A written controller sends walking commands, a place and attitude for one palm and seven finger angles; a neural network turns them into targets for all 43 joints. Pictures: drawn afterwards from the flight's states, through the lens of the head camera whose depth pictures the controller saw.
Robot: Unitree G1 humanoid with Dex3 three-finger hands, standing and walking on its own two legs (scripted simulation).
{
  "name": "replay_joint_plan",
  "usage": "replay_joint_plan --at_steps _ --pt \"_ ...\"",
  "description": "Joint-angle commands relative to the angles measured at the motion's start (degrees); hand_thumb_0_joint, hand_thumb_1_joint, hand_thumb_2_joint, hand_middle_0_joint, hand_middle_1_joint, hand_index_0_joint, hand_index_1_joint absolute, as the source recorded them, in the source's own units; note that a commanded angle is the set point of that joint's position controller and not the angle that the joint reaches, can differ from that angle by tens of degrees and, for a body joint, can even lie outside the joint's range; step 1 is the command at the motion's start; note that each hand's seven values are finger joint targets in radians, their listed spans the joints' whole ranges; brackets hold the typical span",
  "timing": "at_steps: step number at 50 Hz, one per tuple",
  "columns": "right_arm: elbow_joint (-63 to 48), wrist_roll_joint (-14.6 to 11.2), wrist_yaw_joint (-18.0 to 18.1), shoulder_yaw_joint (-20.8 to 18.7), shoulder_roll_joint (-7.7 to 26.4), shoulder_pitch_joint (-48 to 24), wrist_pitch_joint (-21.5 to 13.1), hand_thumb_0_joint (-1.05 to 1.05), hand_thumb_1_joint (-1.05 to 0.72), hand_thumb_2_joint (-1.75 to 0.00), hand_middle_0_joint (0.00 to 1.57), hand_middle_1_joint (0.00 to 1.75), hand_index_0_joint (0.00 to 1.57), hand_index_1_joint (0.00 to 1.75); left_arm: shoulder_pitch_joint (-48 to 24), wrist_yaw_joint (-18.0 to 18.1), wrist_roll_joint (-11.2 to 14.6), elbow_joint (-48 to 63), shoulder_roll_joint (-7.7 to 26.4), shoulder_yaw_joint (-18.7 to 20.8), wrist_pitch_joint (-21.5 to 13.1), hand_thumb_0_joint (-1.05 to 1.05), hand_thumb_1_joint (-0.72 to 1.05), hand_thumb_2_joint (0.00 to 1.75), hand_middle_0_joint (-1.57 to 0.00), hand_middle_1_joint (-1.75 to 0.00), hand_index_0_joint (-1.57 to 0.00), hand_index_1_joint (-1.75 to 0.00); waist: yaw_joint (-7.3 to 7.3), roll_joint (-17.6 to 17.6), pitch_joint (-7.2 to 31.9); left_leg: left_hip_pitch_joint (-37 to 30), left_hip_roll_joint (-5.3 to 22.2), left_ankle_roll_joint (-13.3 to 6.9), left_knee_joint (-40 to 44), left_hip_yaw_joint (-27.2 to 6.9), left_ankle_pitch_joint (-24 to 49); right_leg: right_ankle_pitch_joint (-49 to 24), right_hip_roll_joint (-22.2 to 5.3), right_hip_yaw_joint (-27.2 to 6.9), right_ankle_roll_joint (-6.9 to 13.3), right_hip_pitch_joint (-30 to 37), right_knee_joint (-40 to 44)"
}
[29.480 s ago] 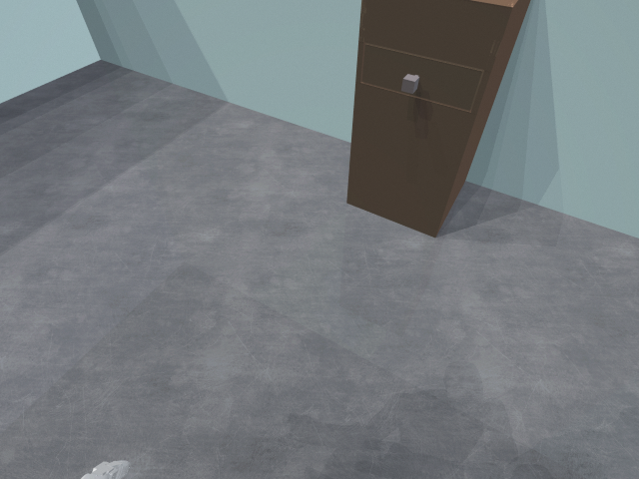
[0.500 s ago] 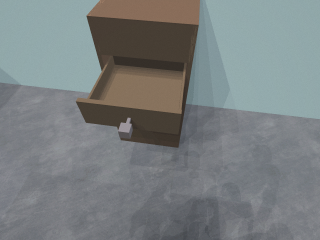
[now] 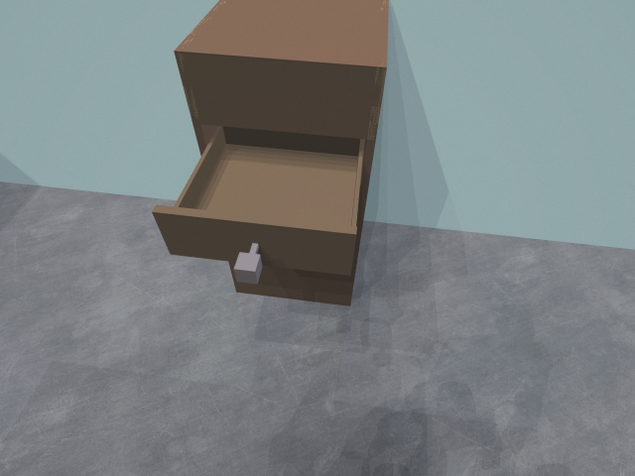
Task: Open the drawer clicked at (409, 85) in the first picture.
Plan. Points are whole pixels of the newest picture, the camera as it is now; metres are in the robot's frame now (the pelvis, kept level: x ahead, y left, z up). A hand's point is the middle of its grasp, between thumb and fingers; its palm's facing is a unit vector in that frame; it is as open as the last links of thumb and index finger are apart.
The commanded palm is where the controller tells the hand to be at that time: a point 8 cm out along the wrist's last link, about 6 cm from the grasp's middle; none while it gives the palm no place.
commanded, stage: let the arm hang, fingers relaxed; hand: left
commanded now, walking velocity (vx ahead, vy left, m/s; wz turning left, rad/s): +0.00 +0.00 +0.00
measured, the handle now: (251, 260) +0.50 +0.16 -0.11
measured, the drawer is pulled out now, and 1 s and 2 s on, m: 0.30 0.30 0.30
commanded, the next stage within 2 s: look to check the result in 0.04 s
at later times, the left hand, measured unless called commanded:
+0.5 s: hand out of the picture +0.00 +0.16 -0.18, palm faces +0.06 -0.98 -0.18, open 7.4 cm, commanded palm none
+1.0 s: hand out of the picture +0.01 +0.15 -0.17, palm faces +0.06 -0.98 -0.19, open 7.3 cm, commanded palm none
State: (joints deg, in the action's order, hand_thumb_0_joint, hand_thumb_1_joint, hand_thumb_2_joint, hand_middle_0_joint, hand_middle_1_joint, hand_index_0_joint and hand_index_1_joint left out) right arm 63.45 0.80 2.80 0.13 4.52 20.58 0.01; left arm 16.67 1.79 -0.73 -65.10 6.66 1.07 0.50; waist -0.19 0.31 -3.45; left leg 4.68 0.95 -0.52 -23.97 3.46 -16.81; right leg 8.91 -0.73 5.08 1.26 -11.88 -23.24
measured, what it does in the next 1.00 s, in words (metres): stands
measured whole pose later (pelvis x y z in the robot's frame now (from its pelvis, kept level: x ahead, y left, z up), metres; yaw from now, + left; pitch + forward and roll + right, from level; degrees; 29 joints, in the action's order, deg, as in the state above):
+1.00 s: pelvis +0.02 -0.01 +0.00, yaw +1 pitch -2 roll +0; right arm 64.1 0.7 3.1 -0.1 5.8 18.6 0.0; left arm 14.9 2.0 -0.5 -65.5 7.1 1.4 0.2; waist -0.1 1.1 -4.9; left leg 3.3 1.8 0.7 -21.9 2.4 -16.9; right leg 10.4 0.1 6.2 2.2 -10.9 -22.8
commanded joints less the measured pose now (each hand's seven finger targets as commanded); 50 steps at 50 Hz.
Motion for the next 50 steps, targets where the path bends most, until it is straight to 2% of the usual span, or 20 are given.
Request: replay_joint_plan --at_steps 1,4,5,9,11,16,19,22,29,31,32,33,37,38,41,44,50 --pt "-0.2 -0.4 0.2 -0.9 4.6 6.3 -0.4 0.0 -0.9 -0.9 0.2 0.3 0.2 0.3 4.4 0.5 -0.1 0.8 4.8 1.0 -0.6 0.0 0.9 0.9 -0.2 -0.3 -0.2 -0.3 0.08 0.9 -3.5 6.9 4.7 -2.0 6.2 -4.4 5.0 -1.1 -4.6 -5.4 1.4 1.5 4.1" --pt "0.1 -0.3 0.2 -0.8 4.6 6.7 -0.4 0.0 -0.9 -0.9 0.2 0.3 0.2 0.3 4.1 0.4 0.0 0.8 4.8 1.1 -0.5 0.0 0.9 0.9 -0.2 -0.3 -0.2 -0.3 0.2 1.2 -3.4 7.5 4.7 -1.9 6.4 -4.5 4.8 -1.1 -4.5 -5.4 1.4 2.2 3.8" --pt "0.2 -0.3 0.2 -0.8 4.5 6.9 -0.4 0.0 -0.9 -0.9 0.2 0.3 0.2 0.3 3.9 0.4 0.0 0.9 5.0 1.1 -0.5 0.0 0.9 0.9 -0.2 -0.3 -0.2 -0.3 0.21 0.2 -3.8 8.1 4.7 -1.9 6.6 -4.7 4.0 -0.3 -4.6 -5.2 1.4 2.2 3.9" --pt "0.3 -0.3 0.2 -0.8 4.7 6.9 -0.5 0.0 -0.9 -0.9 0.2 0.3 0.2 0.3 3.8 0.4 0.0 0.8 4.9 1.1 -0.5 0.0 0.9 0.9 -0.2 -0.3 -0.2 -0.3 0.22 1.5 -3.7 7.8 4.8 -1.9 6.7 -4.7 5.0 -1.1 -4.6 -5.2 1.3 2.4 3.6" --pt "0.1 -0.4 0.3 -0.9 4.8 6.7 -0.5 0.0 -0.9 -0.9 0.2 0.3 0.2 0.3 4.2 0.5 0.0 0.7 4.8 1.1 -0.5 0.0 0.9 0.9 -0.2 -0.3 -0.2 -0.3 0.06 0.2 -3.1 6.8 4.9 -1.9 6.5 -4.6 5.8 -1.5 -4.6 -5.1 1.4 2.2 3.6" --pt "0.3 -0.4 0.3 -0.9 4.6 6.8 -0.5 0.0 -0.9 -0.9 0.2 0.3 0.2 0.3 3.8 0.6 0.0 0.7 4.8 1.2 -0.6 0.0 0.9 0.9 -0.2 -0.3 -0.2 -0.3 0.25 0.3 -2.9 6.6 4.9 -1.8 6.4 -4.6 6.7 -2.4 -4.6 -5.0 1.5 2.8 3.6" --pt "0.6 -0.3 0.3 -0.8 4.7 6.6 -0.6 0.0 -0.9 -0.9 0.2 0.3 0.2 0.3 3.5 0.5 0.1 0.6 4.8 1.2 -0.6 0.0 0.9 0.9 -0.2 -0.3 -0.2 -0.3 0.15 1.5 -3.1 6.8 4.7 -1.7 6.3 -4.6 7.8 -3.3 -4.8 -4.9 1.4 3.1 3.3" --pt "0.6 -0.3 0.4 -0.9 4.7 6.6 -0.6 0.0 -0.9 -0.9 0.2 0.3 0.2 0.3 3.2 0.6 0.0 0.6 4.9 1.2 -0.6 0.0 0.9 0.9 -0.2 -0.3 -0.2 -0.3 0.24 0.5 -2.6 6.1 5.0 -1.7 6.3 -4.6 8.7 -4.0 -4.8 -4.6 1.4 3.4 3.3" --pt "0.5 -0.2 0.3 -0.9 4.9 5.8 -0.4 0.0 -0.9 -0.9 0.2 0.3 0.2 0.3 3.0 0.5 0.1 0.7 5.0 1.3 -0.7 0.0 0.9 0.9 -0.2 -0.3 -0.2 -0.3 0.29 1.1 -2.7 5.7 4.8 -1.6 6.4 -4.2 7.9 -3.6 -4.8 -5.1 1.5 3.2 3.8" --pt "0.3 -0.4 0.3 -1.0 5.0 5.6 -0.4 0.0 -0.9 -0.9 0.2 0.3 0.2 0.3 2.9 0.6 0.0 0.8 5.1 1.3 -0.7 0.0 0.9 0.9 -0.2 -0.3 -0.2 -0.3 0.27 0.0 -3.0 5.8 4.9 -1.5 6.5 -4.3 7.3 -3.1 -4.6 -5.0 1.3 2.9 4.0" --pt "0.4 -0.3 0.3 -1.0 5.0 5.5 -0.4 0.0 -0.9 -0.9 0.2 0.3 0.2 0.3 2.9 0.5 0.0 0.7 5.0 1.2 -0.7 0.0 0.9 0.9 -0.2 -0.3 -0.2 -0.3 0.29 1.0 -3.0 5.7 4.9 -1.6 6.4 -4.2 7.8 -3.6 -4.8 -5.0 1.4 2.9 3.9" --pt "0.5 -0.3 0.3 -0.9 5.0 5.6 -0.4 0.0 -0.9 -0.9 0.2 0.3 0.2 0.3 2.6 0.5 0.0 0.8 5.3 1.3 -0.7 0.0 0.9 0.9 -0.2 -0.3 -0.2 -0.3 0.33 0.2 -3.1 6.0 4.9 -1.5 6.5 -4.3 7.8 -3.6 -4.8 -5.0 1.4 3.4 4.0" --pt "0.5 -0.3 0.3 -0.8 5.2 5.1 -0.4 0.0 -0.9 -0.9 0.2 0.3 0.2 0.3 2.5 0.5 0.0 0.7 5.3 1.2 -0.7 0.0 0.9 0.9 -0.2 -0.3 -0.2 -0.3 0.27 1.4 -3.1 5.6 4.8 -1.4 6.4 -4.1 8.1 -3.8 -4.9 -5.1 1.4 3.2 4.1" --pt "0.5 -0.3 0.3 -0.8 5.1 5.2 -0.4 0.0 -0.9 -0.9 0.2 0.3 0.2 0.3 2.5 0.5 0.1 0.7 5.3 1.3 -0.7 0.0 0.9 0.9 -0.2 -0.3 -0.2 -0.3 0.26 0.3 -2.5 5.5 4.9 -1.5 6.4 -4.2 8.5 -4.3 -4.8 -5.0 1.4 3.6 3.9" --pt "0.3 -0.4 0.3 -1.0 5.4 4.9 -0.4 0.0 -0.9 -0.9 0.2 0.3 0.2 0.3 2.7 0.5 0.0 0.7 5.5 1.3 -0.8 0.0 0.9 0.9 -0.2 -0.3 -0.2 -0.3 0.23 0.0 -1.7 4.7 4.9 -1.4 6.2 -4.0 8.6 -4.6 -4.8 -5.1 1.4 3.8 4.1" --pt "0.5 -0.3 0.4 -0.9 5.5 4.7 -0.5 0.0 -0.9 -0.9 0.2 0.3 0.2 0.3 2.4 0.5 0.1 0.6 5.6 1.3 -0.8 0.0 0.9 0.9 -0.2 -0.3 -0.2 -0.3 0.19 0.9 -1.4 4.4 4.9 -1.3 6.2 -3.9 10.0 -6.3 -5.1 -5.0 1.5 4.4 3.8" --pt "0.8 -0.3 0.4 -0.9 5.5 4.5 -0.3 0.0 -0.9 -0.9 0.2 0.3 0.2 0.3 2.2 0.5 0.1 0.5 5.9 1.3 -0.8 0.0 0.9 0.9 -0.2 -0.3 -0.2 -0.3 0.22 0.4 -1.8 4.7 4.8 -1.1 6.3 -3.8 9.3 -6.2 -5.1 -4.9 1.6 4.7 4.3"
